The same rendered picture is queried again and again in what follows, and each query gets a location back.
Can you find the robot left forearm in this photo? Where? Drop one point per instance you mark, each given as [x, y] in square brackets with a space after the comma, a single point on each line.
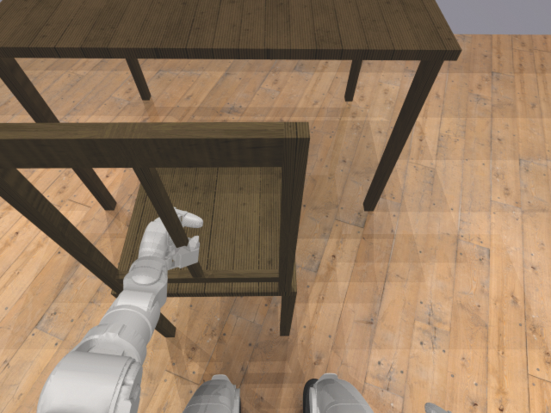
[128, 325]

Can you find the robot left upper arm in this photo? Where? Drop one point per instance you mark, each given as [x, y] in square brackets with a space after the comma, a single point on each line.
[88, 382]

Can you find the right robot shin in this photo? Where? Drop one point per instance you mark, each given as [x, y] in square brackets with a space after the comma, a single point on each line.
[327, 376]

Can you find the chair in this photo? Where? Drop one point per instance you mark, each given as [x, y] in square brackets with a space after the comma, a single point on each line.
[245, 180]

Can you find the table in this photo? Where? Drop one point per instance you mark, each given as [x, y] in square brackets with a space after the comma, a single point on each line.
[354, 30]

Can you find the robot left hand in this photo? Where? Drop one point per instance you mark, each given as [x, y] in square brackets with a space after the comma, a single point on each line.
[156, 241]

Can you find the robot right thigh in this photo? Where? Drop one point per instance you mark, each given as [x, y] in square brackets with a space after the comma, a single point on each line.
[336, 396]

